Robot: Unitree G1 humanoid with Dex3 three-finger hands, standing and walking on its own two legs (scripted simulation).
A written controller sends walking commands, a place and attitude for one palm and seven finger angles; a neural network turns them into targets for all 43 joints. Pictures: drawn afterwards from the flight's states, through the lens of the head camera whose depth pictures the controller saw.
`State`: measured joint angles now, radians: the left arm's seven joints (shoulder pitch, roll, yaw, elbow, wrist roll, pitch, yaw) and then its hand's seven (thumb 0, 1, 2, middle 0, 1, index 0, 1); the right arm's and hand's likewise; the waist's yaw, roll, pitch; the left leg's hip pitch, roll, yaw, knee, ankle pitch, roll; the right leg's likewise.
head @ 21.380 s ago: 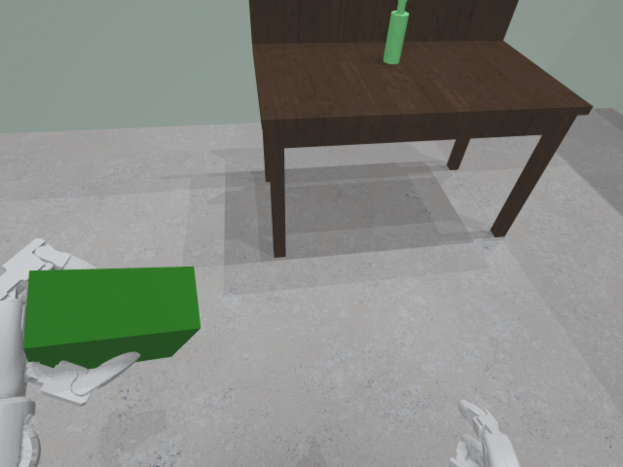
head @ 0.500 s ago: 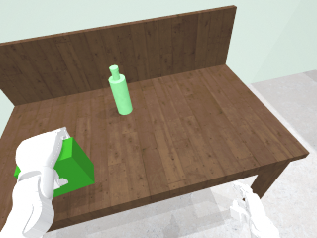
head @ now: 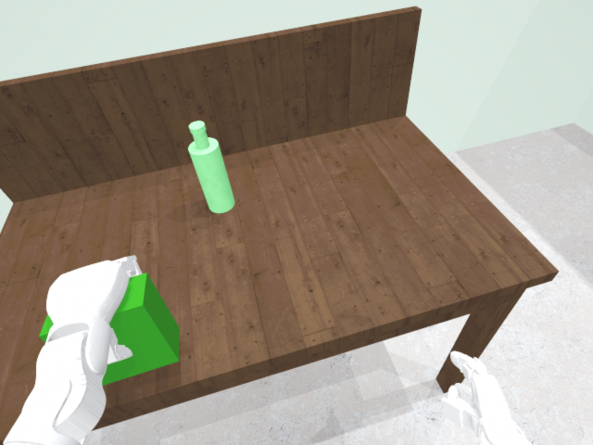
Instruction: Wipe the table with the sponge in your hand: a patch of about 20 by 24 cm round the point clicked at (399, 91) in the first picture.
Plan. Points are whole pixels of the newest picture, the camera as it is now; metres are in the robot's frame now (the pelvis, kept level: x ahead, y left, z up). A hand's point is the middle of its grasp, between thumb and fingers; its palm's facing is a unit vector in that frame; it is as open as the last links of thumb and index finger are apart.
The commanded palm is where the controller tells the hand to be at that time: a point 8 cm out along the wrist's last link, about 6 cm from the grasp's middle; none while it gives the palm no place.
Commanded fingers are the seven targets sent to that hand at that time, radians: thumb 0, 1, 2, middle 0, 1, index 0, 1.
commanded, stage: move the sponge above the wiping area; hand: left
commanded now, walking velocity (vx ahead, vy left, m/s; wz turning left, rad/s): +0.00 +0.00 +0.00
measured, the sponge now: (125, 340) +0.23 +0.30 +0.00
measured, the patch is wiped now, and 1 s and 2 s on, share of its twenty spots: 0.00 0.00 0.00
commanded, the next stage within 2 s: none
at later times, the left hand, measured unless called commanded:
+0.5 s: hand (146, 314) +0.25 +0.27 +0.03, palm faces -0.11 -0.12 -0.99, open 10.4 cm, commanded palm +0.24 +0.28 +0.11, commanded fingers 0.00 0.10 1.30 -1.20 -1.60 -1.20 -1.60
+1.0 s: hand (158, 309) +0.27 +0.27 +0.02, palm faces -0.09 -0.10 -0.99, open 10.4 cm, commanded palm +0.26 +0.27 +0.09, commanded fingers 0.00 0.10 1.30 -1.20 -1.60 -1.20 -1.60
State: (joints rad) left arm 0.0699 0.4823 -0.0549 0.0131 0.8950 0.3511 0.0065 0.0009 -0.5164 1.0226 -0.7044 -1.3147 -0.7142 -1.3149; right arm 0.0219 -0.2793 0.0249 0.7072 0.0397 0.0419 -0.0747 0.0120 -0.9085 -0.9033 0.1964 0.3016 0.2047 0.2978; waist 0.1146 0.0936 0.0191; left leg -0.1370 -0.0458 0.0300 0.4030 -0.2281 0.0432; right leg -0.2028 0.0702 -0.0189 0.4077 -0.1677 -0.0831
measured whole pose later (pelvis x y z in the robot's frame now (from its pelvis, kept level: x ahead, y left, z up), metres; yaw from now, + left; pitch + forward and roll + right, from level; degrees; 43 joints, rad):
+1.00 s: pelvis +0.02 +0.01 +0.00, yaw +0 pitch +0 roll +0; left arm 0.00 0.39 -0.17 0.17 0.99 0.27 0.12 0.00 -0.52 1.02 -0.71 -1.31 -0.72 -1.31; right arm 0.03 -0.25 0.01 0.71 0.03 0.04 -0.07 0.01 -0.91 -0.90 0.20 0.30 0.20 0.30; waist 0.12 0.05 -0.02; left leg -0.18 -0.05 0.03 0.43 -0.26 0.05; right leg -0.24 0.07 -0.01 0.43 -0.19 -0.08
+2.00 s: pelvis +0.00 +0.00 +0.00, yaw +0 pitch +0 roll +1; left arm -0.14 0.36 -0.16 0.31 0.96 0.38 0.25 0.00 -0.52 1.02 -0.71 -1.31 -0.72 -1.31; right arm 0.01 -0.23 0.02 0.74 0.07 0.07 -0.07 0.01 -0.91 -0.90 0.20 0.30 0.20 0.30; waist 0.11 0.06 -0.05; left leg -0.19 -0.05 0.04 0.42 -0.24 0.04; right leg -0.26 0.07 -0.01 0.42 -0.17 -0.08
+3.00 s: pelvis +0.01 +0.02 +0.00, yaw +0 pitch +1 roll +0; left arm -0.07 0.34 -0.21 0.27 0.93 0.49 0.12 0.00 -0.51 1.03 -0.70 -1.32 -0.71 -1.32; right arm 0.02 -0.25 0.02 0.71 0.07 0.10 -0.05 0.01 -0.91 -0.90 0.20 0.30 0.20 0.30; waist 0.10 0.06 -0.04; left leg -0.18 -0.06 0.02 0.41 -0.24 0.06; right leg -0.24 0.06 -0.01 0.42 -0.18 -0.06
